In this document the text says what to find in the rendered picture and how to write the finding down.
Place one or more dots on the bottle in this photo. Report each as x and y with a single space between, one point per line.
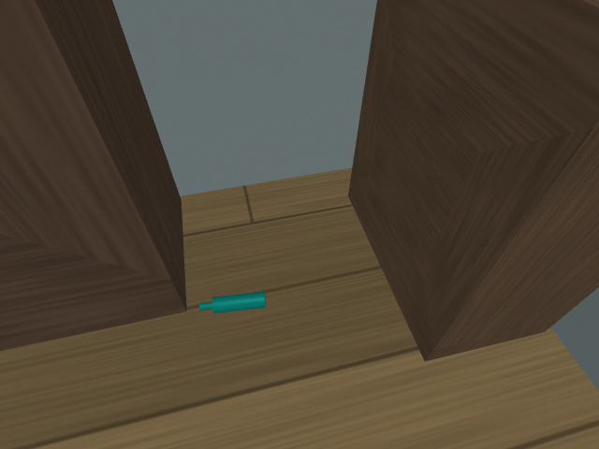
235 302

